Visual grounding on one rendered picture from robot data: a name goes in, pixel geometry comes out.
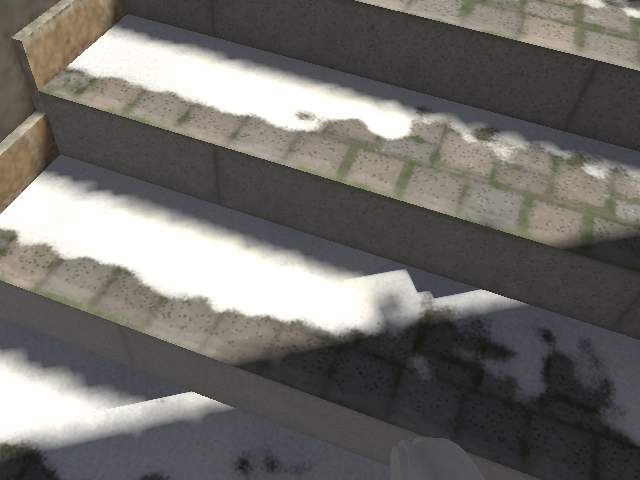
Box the robot right thigh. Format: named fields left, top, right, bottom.
left=390, top=437, right=485, bottom=480

